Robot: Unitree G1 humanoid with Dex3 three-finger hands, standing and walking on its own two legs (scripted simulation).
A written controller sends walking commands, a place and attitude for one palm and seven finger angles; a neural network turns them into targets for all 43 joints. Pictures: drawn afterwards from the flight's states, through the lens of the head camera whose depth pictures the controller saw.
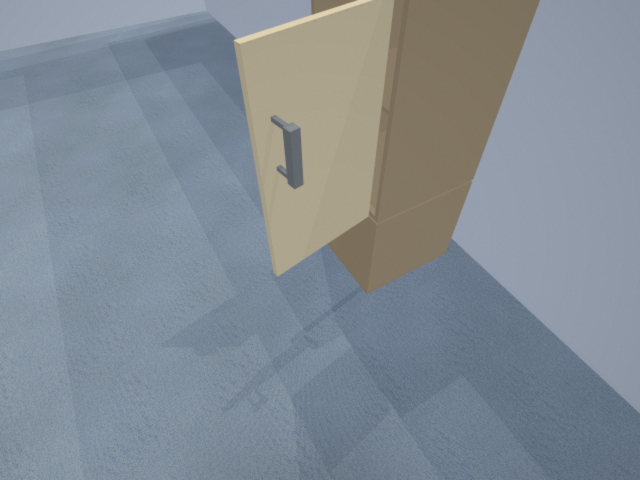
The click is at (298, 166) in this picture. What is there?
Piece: cupboard door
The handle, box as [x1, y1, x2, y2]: [271, 115, 303, 188]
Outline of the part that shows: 273,115 271,116 271,121 283,130 286,168 285,169 281,165 277,166 277,170 287,178 288,183 293,188 296,188 303,184 300,129 292,122 288,124 277,116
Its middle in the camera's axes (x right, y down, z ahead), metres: -0.07 -0.16 +0.72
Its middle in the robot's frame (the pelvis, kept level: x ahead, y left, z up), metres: +0.66 +0.10 +0.04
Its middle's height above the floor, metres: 0.82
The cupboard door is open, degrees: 100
